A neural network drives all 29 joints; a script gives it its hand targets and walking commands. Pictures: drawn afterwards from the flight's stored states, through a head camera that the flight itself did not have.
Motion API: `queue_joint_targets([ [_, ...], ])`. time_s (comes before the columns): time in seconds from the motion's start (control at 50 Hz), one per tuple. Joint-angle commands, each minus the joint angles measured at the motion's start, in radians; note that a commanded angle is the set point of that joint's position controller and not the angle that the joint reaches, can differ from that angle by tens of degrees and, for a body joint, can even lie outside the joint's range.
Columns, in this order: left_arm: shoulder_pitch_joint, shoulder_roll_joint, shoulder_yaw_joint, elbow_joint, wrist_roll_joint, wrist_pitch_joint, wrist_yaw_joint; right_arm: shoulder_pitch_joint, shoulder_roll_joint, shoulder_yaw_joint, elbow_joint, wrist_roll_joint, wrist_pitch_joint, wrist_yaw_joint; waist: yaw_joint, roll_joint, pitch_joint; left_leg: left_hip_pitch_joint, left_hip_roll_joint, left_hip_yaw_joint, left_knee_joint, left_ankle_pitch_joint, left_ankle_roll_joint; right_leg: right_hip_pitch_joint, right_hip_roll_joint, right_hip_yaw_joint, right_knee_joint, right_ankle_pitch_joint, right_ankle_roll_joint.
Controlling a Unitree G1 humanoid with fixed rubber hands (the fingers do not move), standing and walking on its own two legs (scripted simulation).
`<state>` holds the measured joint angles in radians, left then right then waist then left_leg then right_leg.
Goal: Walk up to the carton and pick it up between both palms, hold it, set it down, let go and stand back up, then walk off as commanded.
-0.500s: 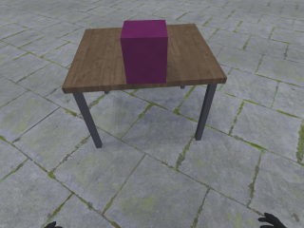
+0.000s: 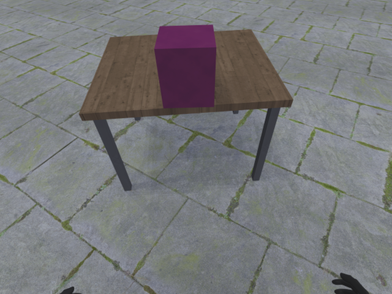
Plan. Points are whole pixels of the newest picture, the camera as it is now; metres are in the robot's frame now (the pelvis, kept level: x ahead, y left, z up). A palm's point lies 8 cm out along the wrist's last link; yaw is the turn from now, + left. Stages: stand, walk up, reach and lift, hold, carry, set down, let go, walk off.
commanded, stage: stand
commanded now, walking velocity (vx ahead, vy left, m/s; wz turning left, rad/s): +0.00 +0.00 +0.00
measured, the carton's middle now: (187, 67) +0.95 +0.05 -0.01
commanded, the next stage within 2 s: none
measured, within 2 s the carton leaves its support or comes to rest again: neither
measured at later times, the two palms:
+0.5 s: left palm out of the picture +0.11 +0.31 -0.08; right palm out of the picture +0.12 -0.30 -0.08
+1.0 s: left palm out of the picture +0.11 +0.31 -0.09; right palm out of the picture +0.13 -0.30 -0.08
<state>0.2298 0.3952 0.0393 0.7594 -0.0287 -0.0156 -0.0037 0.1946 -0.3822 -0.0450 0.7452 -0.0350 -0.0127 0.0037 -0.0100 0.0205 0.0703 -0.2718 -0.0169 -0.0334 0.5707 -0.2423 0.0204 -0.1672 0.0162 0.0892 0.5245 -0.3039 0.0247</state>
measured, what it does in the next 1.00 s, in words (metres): stands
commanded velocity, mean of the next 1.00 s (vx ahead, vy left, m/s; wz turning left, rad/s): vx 0.00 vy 0.00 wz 0.00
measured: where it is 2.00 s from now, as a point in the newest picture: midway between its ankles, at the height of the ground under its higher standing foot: outside the picture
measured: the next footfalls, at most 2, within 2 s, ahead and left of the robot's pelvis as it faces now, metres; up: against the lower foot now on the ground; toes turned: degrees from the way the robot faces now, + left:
none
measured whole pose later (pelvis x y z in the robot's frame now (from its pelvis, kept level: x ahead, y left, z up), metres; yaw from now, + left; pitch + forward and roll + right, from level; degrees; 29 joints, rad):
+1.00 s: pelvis +0.00 +0.00 +0.00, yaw +0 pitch -3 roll -1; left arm 0.23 0.40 0.02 0.78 -0.03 -0.01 0.00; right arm 0.17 -0.38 -0.04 0.78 -0.03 -0.02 0.00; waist -0.01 0.02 0.07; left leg -0.26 -0.01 -0.03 0.55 -0.24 0.02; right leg -0.15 0.02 0.09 0.50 -0.30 0.03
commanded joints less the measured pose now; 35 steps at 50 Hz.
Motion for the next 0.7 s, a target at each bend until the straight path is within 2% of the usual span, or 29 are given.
queue_joint_targets([
  [0.0, -0.057, 0.213, 0.035, 0.007, 0.051, -0.024, 0.007, -0.076, -0.191, -0.033, 0.016, 0.02, -0.028, -0.002, 0.005, -0.018, -0.078, 0.068, 0.116, -0.095, -0.159, 0.103, 0.041, -0.021, -0.099, 0.044, -0.105, 0.145, -0.062],
  [0.04, -0.062, 0.191, 0.029, 0.002, 0.046, -0.033, 0.001, -0.098, -0.196, -0.038, 0.021, 0.03, -0.03, 0.003, 0.004, 0.014, -0.082, 0.104, 0.111, -0.078, -0.139, 0.152, 0.032, -0.067, -0.112, 0.068, -0.103, 0.144, -0.066],
  [0.06, -0.08, 0.183, 0.033, -0.006, 0.054, -0.032, 0.006, -0.068, -0.216, -0.044, 0.04, 0.027, -0.031, -0.001, 0.004, 0.025, -0.103, 0.067, 0.132, -0.12, -0.178, 0.075, 0.04, -0.029, -0.085, 0.036, -0.092, 0.132, -0.061],
  [0.08, -0.091, 0.177, 0.035, -0.007, 0.049, -0.023, 0.003, -0.076, -0.205, -0.035, 0.031, 0.018, -0.032, 0.0, 0.013, 0.043, -0.098, 0.064, 0.125, -0.09, -0.184, 0.053, 0.033, 0.007, -0.094, 0.042, -0.106, 0.135, -0.058],
  [0.1, -0.055, 0.194, 0.036, -0.007, 0.045, -0.021, 0.002, -0.088, -0.214, -0.043, 0.032, 0.025, -0.029, 0.0, 0.009, 0.037, -0.087, 0.075, 0.107, -0.103, -0.171, 0.052, 0.027, -0.015, -0.093, 0.042, -0.116, 0.13, -0.06],
  [0.12, -0.077, 0.193, 0.025, -0.005, 0.055, -0.022, 0.002, -0.111, -0.171, -0.035, 0.017, 0.023, -0.028, 0.001, -0.009, 0.0, -0.088, 0.113, 0.121, -0.093, -0.148, 0.113, 0.03, -0.071, -0.103, 0.068, -0.096, 0.13, -0.065],
  [0.16, -0.043, 0.15, 0.019, 0.004, 0.043, -0.031, -0.002, -0.084, -0.181, -0.032, 0.031, 0.027, -0.027, -0.003, 0.015, 0.033, -0.101, 0.09, 0.135, -0.112, -0.164, 0.116, 0.046, -0.024, -0.097, 0.044, -0.115, 0.124, -0.067],
  [0.18, -0.066, 0.194, 0.032, 0.018, 0.049, -0.026, 0.003, -0.082, -0.192, -0.036, 0.038, 0.032, -0.029, -0.001, -0.014, 0.009, -0.069, 0.065, 0.123, -0.134, -0.199, 0.073, 0.035, -0.038, -0.089, 0.045, -0.113, 0.115, -0.069],
  [0.2, -0.065, 0.176, 0.026, 0.022, 0.058, -0.023, 0.006, -0.077, -0.201, -0.041, 0.034, 0.027, -0.029, -0.003, -0.009, 0.014, -0.046, 0.055, 0.129, -0.134, -0.217, 0.006, 0.037, -0.043, -0.078, 0.028, -0.113, 0.103, -0.074],
  [0.22, -0.059, 0.18, 0.025, -0.001, 0.053, -0.026, 0.007, -0.103, -0.216, -0.042, 0.024, 0.018, -0.035, -0.001, 0.031, -0.003, -0.062, 0.064, 0.106, -0.116, -0.186, 0.006, 0.043, -0.027, -0.079, 0.043, -0.123, 0.08, -0.061],
  [0.24, -0.078, 0.196, 0.027, 0.018, 0.057, -0.02, 0.009, -0.115, -0.183, -0.036, 0.026, 0.028, -0.029, 0.006, 0.011, -0.014, -0.085, 0.084, 0.121, -0.109, -0.185, 0.043, 0.035, -0.043, -0.087, 0.042, -0.115, 0.047, -0.065],
  [0.26, -0.05, 0.152, 0.025, 0.005, 0.044, -0.021, -0.002, -0.086, -0.221, -0.049, 0.023, 0.024, -0.034, -0.001, 0.011, 0.023, -0.111, 0.094, 0.123, -0.127, -0.194, -0.036, 0.038, -0.028, -0.073, 0.03, -0.107, 0.052, -0.056],
  [0.28, -0.07, 0.152, 0.018, 0.001, 0.049, -0.027, -0.004, -0.081, -0.211, -0.041, 0.047, 0.026, -0.036, 0.003, 0.004, 0.067, -0.058, 0.058, 0.116, -0.129, -0.22, -0.061, 0.028, -0.051, -0.085, 0.043, -0.103, 0.052, -0.07],
  [0.3, -0.059, 0.181, 0.019, 0.001, 0.053, -0.025, -0.004, -0.124, -0.202, -0.042, 0.022, 0.024, -0.038, 0.007, 0.012, 0.045, -0.032, 0.025, 0.134, -0.162, -0.26, -0.115, 0.029, -0.056, -0.066, 0.033, -0.102, 0.043, -0.065],
  [0.32, -0.037, 0.155, 0.026, 0.019, 0.043, -0.014, -0.002, -0.115, -0.242, -0.055, 0.019, 0.017, -0.033, -0.001, 0.011, 0.067, -0.021, 0.026, 0.148, -0.185, -0.277, -0.158, 0.02, -0.066, -0.052, 0.023, -0.088, 0.033, -0.057],
  [0.36, -0.062, 0.174, 0.023, 0.002, 0.048, -0.023, -0.004, -0.081, -0.198, -0.039, 0.028, 0.025, -0.031, 0.0, 0.002, -0.009, -0.043, 0.036, 0.122, -0.134, -0.232, -0.1, 0.025, -0.05, -0.083, 0.047, -0.117, 0.035, -0.075],
  [0.38, -0.075, 0.176, 0.021, 0.008, 0.051, -0.026, -0.002, -0.101, -0.205, -0.039, 0.047, 0.015, -0.031, -0.004, 0.002, 0.046, -0.003, 0.044, 0.125, -0.153, -0.232, -0.068, 0.036, -0.098, -0.084, 0.063, -0.124, 0.078, -0.076],
  [0.4, -0.062, 0.187, 0.024, -0.004, 0.055, -0.029, -0.001, -0.102, -0.201, -0.04, 0.042, 0.011, -0.029, 0.001, 0.008, 0.029, -0.031, 0.02, 0.122, -0.124, -0.215, -0.035, 0.033, -0.03, -0.089, 0.055, -0.12, 0.08, -0.066],
  [0.42, -0.053, 0.208, 0.032, 0.016, 0.057, -0.024, 0.008, -0.101, -0.217, -0.042, 0.041, 0.033, -0.025, 0.002, -0.01, 0.083, -0.071, 0.075, 0.111, -0.132, -0.205, 0.006, 0.025, -0.075, -0.093, 0.061, -0.102, 0.097, -0.078],
  [0.44, -0.049, 0.181, 0.016, 0.01, 0.053, -0.023, 0.004, -0.127, -0.181, -0.034, 0.033, 0.024, -0.023, 0.001, 0.02, 0.004, -0.067, 0.074, 0.129, -0.121, -0.189, 0.034, 0.035, -0.059, -0.089, 0.045, -0.104, 0.07, -0.063],
  [0.46, -0.063, 0.165, 0.018, 0.015, 0.047, -0.022, 0.002, -0.089, -0.201, -0.033, 0.041, 0.027, -0.026, 0.006, 0.002, 0.005, -0.099, 0.104, 0.113, -0.097, -0.167, 0.065, 0.027, -0.039, -0.089, 0.056, -0.127, 0.081, -0.057],
  [0.48, -0.058, 0.182, 0.017, 0.011, 0.045, -0.023, 0.004, -0.109, -0.203, -0.042, 0.049, 0.029, -0.021, -0.002, -0.002, -0.012, -0.06, 0.099, 0.118, -0.116, -0.167, 0.086, 0.03, -0.063, -0.106, 0.056, -0.137, 0.11, -0.069],
  [0.5, -0.053, 0.179, 0.019, 0.007, 0.042, -0.02, 0.002, -0.099, -0.179, -0.037, 0.033, 0.033, -0.029, -0.002, 0.0, 0.025, -0.083, 0.109, 0.118, -0.13, -0.176, 0.092, 0.033, -0.056, -0.106, 0.075, -0.131, 0.114, -0.072],
  [0.54, -0.083, 0.201, 0.031, 0.0, 0.055, -0.028, 0.008, -0.105, -0.202, -0.043, 0.048, 0.028, -0.027, -0.002, 0.009, 0.027, -0.082, 0.108, 0.119, -0.114, -0.17, 0.126, 0.028, -0.061, -0.11, 0.064, -0.132, 0.11, -0.069],
  [0.56, -0.061, 0.207, 0.027, 0.014, 0.053, -0.03, 0.013, -0.121, -0.185, -0.036, 0.051, 0.027, -0.028, 0.003, 0.005, 0.0, -0.107, 0.133, 0.127, -0.123, -0.18, 0.139, 0.026, -0.055, -0.108, 0.055, -0.125, 0.112, -0.069],
  [0.6, -0.112, 0.195, 0.026, -0.007, 0.051, -0.028, 0.005, -0.14, -0.188, -0.038, 0.035, 0.034, -0.028, 0.006, -0.006, -0.03, -0.119, 0.136, 0.123, -0.114, -0.167, 0.12, 0.026, -0.054, -0.096, 0.044, -0.113, 0.138, -0.064],
  [0.62, -0.093, 0.184, 0.029, 0.01, 0.049, -0.024, 0.009, -0.117, -0.176, -0.03, 0.049, 0.022, -0.032, 0.004, 0.022, -0.013, -0.077, 0.088, 0.125, -0.113, -0.187, 0.14, 0.035, -0.033, -0.097, 0.049, -0.114, 0.118, -0.071],
  [0.66, -0.067, 0.151, 0.014, 0.004, 0.053, -0.03, -0.001, -0.125, -0.207, -0.039, 0.043, 0.028, -0.029, -0.004, 0.015, 0.015, -0.107, 0.098, 0.131, -0.128, -0.171, 0.094, 0.039, -0.04, -0.094, 0.052, -0.109, 0.122, -0.075],
  [0.68, -0.089, 0.174, 0.017, 0.017, 0.059, -0.025, 0.007, -0.132, -0.202, -0.052, 0.037, 0.035, -0.025, 0.002, -0.014, 0.007, -0.084, 0.09, 0.136, -0.126, -0.202, 0.05, 0.035, -0.034, -0.091, 0.023, -0.124, 0.12, -0.067],
])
